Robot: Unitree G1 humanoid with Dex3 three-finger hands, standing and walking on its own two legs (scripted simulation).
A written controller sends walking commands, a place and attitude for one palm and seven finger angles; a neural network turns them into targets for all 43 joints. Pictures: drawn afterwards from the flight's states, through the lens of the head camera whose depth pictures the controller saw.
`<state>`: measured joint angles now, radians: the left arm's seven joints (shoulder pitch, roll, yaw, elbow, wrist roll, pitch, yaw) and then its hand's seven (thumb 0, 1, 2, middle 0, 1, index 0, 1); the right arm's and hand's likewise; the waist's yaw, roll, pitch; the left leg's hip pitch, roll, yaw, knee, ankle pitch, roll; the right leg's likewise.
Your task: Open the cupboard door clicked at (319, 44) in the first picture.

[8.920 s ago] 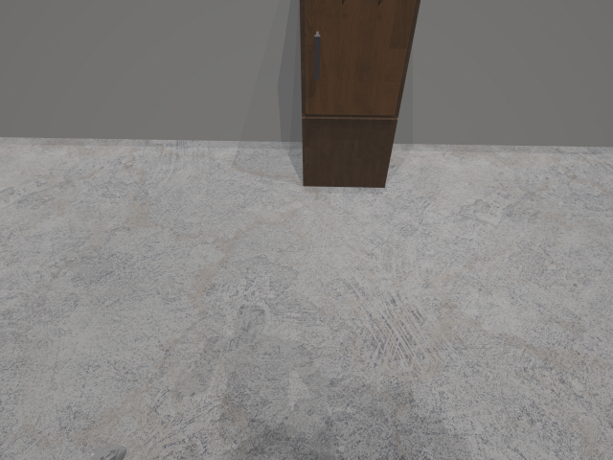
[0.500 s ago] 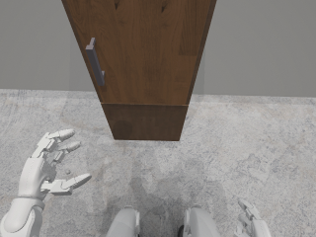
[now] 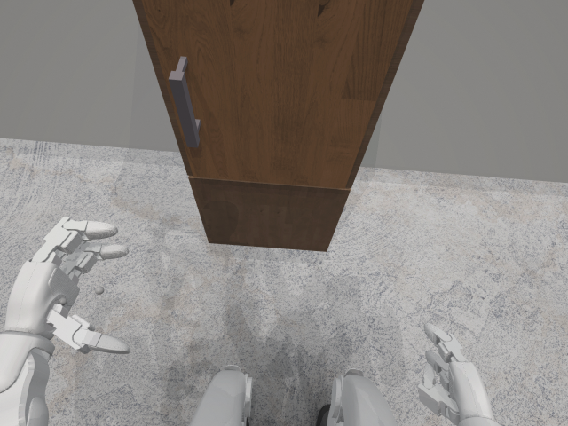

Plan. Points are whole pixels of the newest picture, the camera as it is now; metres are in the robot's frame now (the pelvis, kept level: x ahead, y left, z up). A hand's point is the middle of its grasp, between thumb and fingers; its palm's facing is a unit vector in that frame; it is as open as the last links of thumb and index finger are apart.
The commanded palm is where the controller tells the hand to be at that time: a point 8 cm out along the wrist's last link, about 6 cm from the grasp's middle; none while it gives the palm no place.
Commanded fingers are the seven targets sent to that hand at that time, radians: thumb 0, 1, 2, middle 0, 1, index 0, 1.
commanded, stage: raise the hand with hooked fingers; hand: left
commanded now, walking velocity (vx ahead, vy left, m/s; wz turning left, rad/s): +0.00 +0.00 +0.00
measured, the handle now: (188, 105) +0.61 +0.23 +0.02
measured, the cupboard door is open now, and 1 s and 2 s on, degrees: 0 0 0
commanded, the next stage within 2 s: move the hooked fingers beside the handle in 0.72 s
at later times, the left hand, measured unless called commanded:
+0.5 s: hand (99, 274) +0.28 +0.26 +0.04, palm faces +0.00 -1.00 -0.07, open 14.0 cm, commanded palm +0.26 +0.31 +0.04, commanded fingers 0.00 -0.50 0.30 -0.30 -1.20 -0.30 -1.20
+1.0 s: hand (95, 262) +0.30 +0.27 +0.03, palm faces +0.03 -1.00 -0.06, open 14.0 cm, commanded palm +0.29 +0.32 +0.04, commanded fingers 0.00 -0.50 0.30 -0.30 -1.20 -0.30 -1.20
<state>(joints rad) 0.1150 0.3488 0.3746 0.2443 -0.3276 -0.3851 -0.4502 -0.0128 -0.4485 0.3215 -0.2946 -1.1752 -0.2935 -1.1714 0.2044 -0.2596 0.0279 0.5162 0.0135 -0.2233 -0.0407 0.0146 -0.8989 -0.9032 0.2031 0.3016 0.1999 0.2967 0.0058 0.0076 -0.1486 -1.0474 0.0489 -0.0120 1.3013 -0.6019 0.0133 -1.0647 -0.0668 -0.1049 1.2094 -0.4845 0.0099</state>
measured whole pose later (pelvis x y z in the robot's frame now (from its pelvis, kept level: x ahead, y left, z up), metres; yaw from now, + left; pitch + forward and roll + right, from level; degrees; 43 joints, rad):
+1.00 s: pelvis -0.01 -0.01 -0.01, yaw +0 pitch +21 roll -3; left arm -0.10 0.42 0.46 0.48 -0.34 -0.40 -0.54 -0.02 -0.50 0.30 -0.30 -1.21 -0.30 -1.20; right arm 0.22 -0.29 0.03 0.55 0.02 -0.21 -0.07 0.01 -0.90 -0.90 0.20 0.30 0.20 0.30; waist -0.01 0.01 -0.15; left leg -1.10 0.05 -0.02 1.33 -0.60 0.01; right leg -1.12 -0.06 -0.11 1.24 -0.49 0.00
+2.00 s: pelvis -0.01 +0.00 -0.03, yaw -3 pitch +29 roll -5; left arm -0.85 0.75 0.61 1.14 -0.13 -0.40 -0.54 -0.02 -0.50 0.30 -0.30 -1.20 -0.30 -1.20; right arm 0.29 -0.31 0.07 0.60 -0.01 0.00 -0.02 0.01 -0.90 -0.90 0.20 0.30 0.20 0.30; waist -0.16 0.01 -0.12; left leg -1.33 0.08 -0.02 1.42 -0.61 0.02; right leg -1.34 -0.04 -0.10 1.29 -0.46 0.01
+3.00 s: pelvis +0.00 +0.01 -0.03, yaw -5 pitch +34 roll -8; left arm -1.04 0.91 0.62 1.18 -0.03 -0.29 -0.50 -0.02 -0.49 0.30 -0.30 -1.20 -0.30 -1.20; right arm 0.33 -0.29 0.11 0.55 -0.03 0.11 0.01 0.00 -0.90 -0.90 0.20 0.30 0.20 0.30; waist -0.24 0.02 -0.10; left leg -1.41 0.09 -0.04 1.43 -0.62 0.03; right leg -1.39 -0.01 -0.12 1.26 -0.45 0.02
